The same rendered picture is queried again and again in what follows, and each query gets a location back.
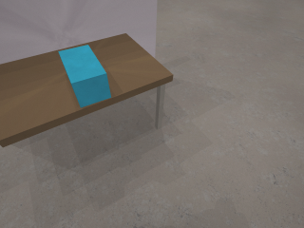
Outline table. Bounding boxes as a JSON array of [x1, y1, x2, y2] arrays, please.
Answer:
[[0, 33, 174, 147]]

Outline carton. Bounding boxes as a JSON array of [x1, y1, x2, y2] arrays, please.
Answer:
[[58, 45, 111, 108]]

